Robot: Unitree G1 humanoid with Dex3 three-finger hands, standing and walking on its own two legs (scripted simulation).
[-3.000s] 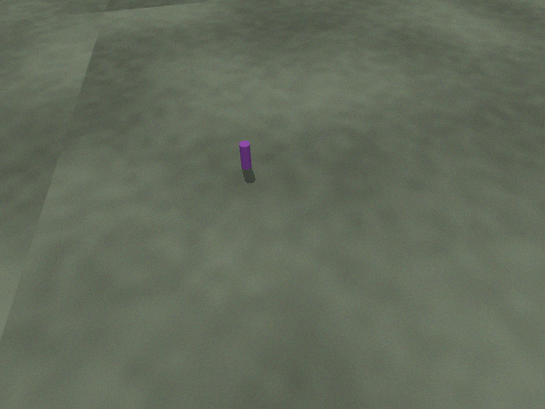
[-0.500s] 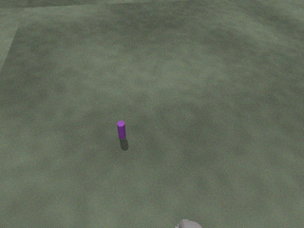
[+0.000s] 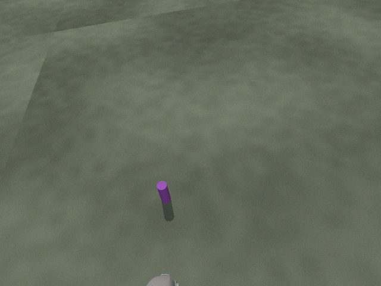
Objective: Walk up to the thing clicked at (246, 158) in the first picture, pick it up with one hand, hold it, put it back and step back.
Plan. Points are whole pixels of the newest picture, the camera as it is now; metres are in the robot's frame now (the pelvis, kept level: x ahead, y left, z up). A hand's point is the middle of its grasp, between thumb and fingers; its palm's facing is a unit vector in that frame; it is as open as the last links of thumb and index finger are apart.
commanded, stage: walk up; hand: left
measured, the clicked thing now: (164, 192) +0.70 +0.25 -0.70
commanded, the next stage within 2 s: none
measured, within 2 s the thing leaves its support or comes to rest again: neither
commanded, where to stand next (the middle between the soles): +0.36 +0.03 m, yaw +1 degrees
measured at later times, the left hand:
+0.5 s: hand (90, 256) +0.22 +0.30 -0.15, palm faces -0.06 -0.93 -0.35, open 7.4 cm
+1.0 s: hand (105, 217) +0.34 +0.30 -0.17, palm faces +0.00 -0.91 -0.41, open 7.4 cm
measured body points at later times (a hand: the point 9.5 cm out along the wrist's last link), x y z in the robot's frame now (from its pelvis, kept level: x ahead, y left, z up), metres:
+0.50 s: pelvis +0.18 +0.02 -0.01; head +0.20 +0.03 +0.44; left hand +0.23 +0.35 -0.12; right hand +0.24 -0.30 -0.11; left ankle +0.17 +0.15 -0.74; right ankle +0.26 -0.13 -0.71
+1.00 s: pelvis +0.25 +0.02 -0.03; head +0.29 +0.02 +0.42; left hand +0.34 +0.35 -0.14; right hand +0.35 -0.29 -0.15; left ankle +0.31 +0.15 -0.74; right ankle +0.28 -0.12 -0.74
